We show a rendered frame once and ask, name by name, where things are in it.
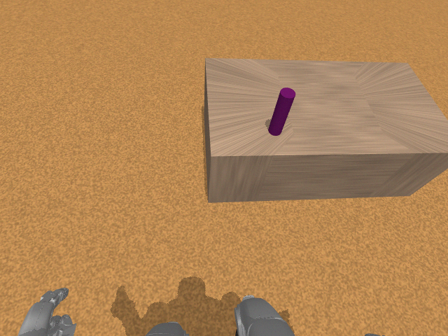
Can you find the can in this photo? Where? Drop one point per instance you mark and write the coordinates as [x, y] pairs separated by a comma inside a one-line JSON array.
[[282, 108]]

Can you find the left robot hand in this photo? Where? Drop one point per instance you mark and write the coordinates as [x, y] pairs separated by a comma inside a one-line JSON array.
[[40, 316]]

